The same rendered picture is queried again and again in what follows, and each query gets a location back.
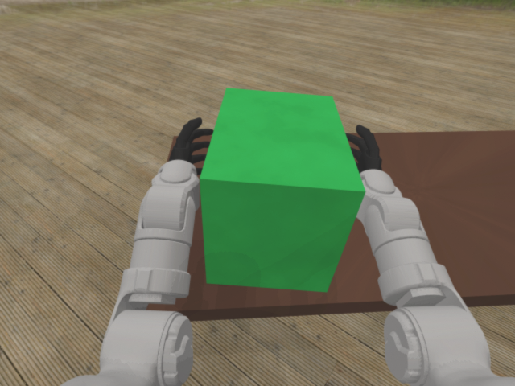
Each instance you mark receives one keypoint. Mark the robot right hand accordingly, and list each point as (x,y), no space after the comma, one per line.
(368,156)

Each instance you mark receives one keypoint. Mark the table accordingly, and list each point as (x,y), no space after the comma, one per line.
(463,185)

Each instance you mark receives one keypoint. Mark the carton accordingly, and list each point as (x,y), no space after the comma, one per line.
(280,191)

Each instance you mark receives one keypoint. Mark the robot right upper arm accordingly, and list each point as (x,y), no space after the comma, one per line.
(438,346)

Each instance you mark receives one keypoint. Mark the robot left upper arm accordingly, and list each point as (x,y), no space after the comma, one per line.
(144,348)

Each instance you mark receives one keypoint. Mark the robot left hand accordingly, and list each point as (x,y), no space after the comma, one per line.
(184,147)

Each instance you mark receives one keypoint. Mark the robot left forearm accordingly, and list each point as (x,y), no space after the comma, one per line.
(163,237)

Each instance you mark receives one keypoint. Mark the robot right forearm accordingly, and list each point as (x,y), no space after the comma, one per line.
(409,272)

